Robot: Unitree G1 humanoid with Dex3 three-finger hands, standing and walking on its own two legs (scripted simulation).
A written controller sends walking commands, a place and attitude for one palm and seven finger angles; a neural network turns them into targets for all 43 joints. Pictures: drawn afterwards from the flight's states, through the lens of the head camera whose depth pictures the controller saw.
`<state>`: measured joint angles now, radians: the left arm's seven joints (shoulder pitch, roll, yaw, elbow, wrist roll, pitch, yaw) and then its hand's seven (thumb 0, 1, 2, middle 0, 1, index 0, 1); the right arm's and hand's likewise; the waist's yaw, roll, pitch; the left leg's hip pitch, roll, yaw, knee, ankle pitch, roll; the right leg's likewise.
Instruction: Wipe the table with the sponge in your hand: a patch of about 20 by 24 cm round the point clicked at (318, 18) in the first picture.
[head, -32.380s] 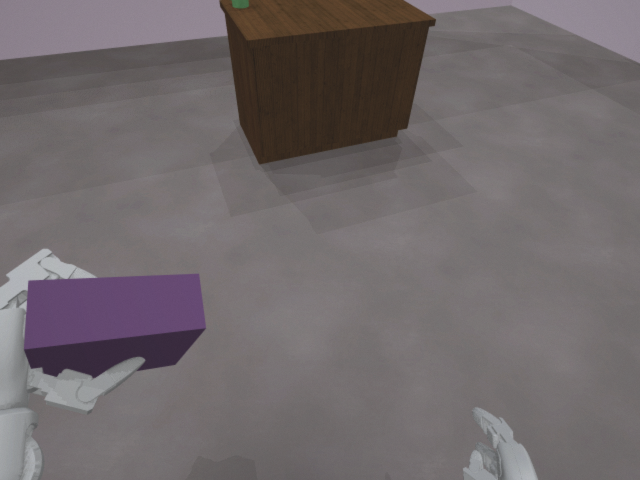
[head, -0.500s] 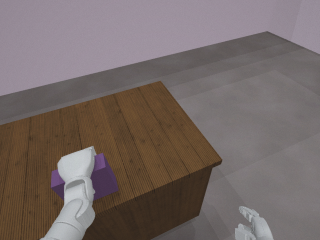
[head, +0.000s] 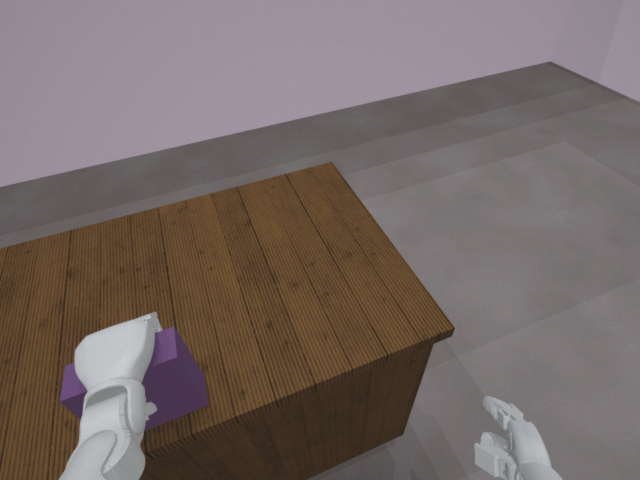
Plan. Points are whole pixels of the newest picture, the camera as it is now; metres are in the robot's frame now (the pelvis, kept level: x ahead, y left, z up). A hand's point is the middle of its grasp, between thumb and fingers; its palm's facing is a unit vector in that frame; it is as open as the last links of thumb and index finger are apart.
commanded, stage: wipe forward along the middle lane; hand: left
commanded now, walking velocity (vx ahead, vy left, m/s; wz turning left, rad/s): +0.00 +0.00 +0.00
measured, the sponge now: (148, 394) +0.23 +0.29 -0.06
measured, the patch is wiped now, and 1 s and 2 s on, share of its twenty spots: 0.95 0.95 0.95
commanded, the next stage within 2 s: slide back across to the first lane in 1.58 s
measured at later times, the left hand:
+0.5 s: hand (127, 348) +0.27 +0.32 -0.01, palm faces -0.10 -0.03 -0.99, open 9.8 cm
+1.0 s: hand (126, 311) +0.33 +0.35 -0.01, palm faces -0.13 +0.00 -0.99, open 9.8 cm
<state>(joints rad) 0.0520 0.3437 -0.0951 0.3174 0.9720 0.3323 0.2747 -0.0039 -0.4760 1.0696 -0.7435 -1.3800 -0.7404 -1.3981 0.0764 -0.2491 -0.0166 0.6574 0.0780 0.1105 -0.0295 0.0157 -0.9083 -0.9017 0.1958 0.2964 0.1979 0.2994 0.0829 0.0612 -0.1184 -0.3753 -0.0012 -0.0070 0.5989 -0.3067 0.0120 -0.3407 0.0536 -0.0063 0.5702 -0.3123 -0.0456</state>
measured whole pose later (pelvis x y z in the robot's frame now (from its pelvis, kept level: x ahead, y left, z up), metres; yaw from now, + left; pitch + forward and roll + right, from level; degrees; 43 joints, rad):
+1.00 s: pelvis -0.04 +0.00 -0.03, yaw +0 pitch +14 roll -2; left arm -0.54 0.55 0.03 0.97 1.01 0.14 0.28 0.02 -0.53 1.12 -0.79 -1.34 -0.78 -1.36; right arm 0.24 -0.27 -0.02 0.71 0.08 0.12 -0.05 0.01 -0.91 -0.90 0.20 0.30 0.20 0.30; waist -0.01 0.06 -0.14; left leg -0.73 0.02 -0.04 0.80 -0.32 0.01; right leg -0.67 0.07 -0.05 0.74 -0.32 -0.05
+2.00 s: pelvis -0.01 +0.04 -0.02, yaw -2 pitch +18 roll -4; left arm -0.63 0.67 0.16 1.06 1.05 0.07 0.26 0.01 -0.53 1.13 -0.76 -1.37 -0.76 -1.40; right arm 0.30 -0.27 -0.02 0.71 0.07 0.16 0.01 0.01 -0.91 -0.90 0.20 0.30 0.20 0.30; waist -0.07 0.04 -0.15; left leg -0.76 0.01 -0.01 0.81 -0.37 0.06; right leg -0.68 0.06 -0.01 0.69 -0.32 0.00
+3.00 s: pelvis +0.00 +0.06 -0.02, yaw +0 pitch +14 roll -5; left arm -0.28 0.61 0.12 0.72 0.97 0.09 0.27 0.00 -0.49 1.10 -0.74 -1.38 -0.73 -1.42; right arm 0.23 -0.26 -0.03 0.66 0.08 0.17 0.02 0.01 -0.91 -0.90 0.20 0.30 0.20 0.30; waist 0.01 0.06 -0.15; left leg -0.65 -0.02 -0.02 0.78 -0.37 0.08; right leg -0.56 0.04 -0.02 0.64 -0.33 0.00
